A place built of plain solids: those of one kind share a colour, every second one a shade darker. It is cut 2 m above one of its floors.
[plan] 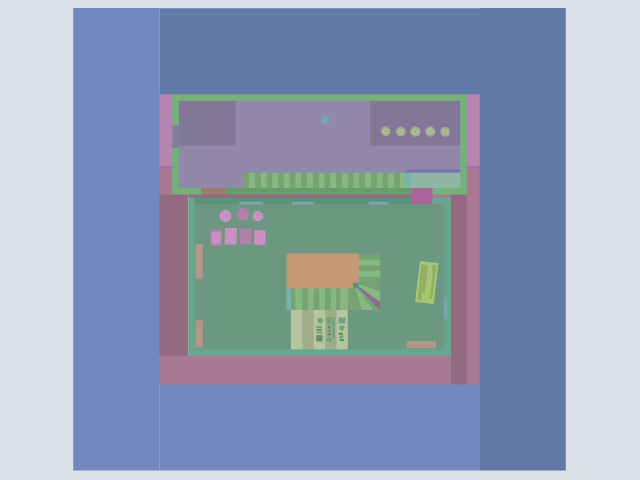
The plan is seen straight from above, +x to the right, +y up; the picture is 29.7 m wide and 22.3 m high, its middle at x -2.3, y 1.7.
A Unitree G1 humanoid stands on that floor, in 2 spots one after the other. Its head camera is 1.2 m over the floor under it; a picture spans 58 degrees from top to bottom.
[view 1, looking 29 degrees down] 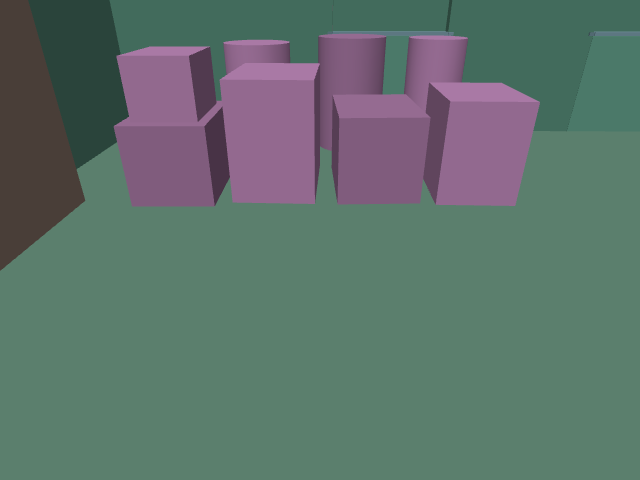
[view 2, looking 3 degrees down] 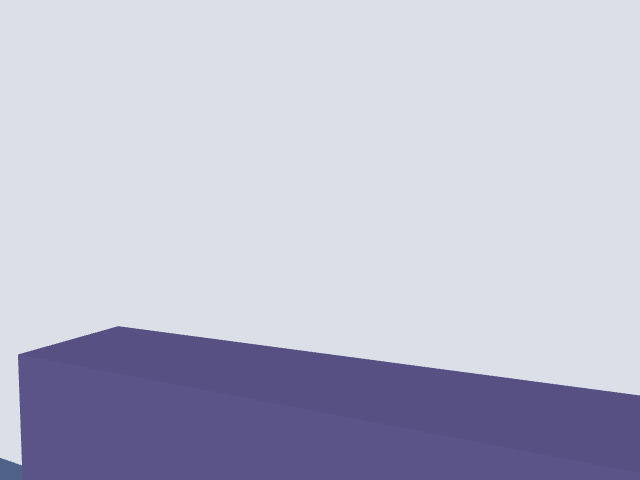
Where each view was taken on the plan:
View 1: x -6.09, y -1.18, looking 91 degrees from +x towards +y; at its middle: floor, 2.48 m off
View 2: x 2.28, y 4.47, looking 113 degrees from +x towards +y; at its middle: nothing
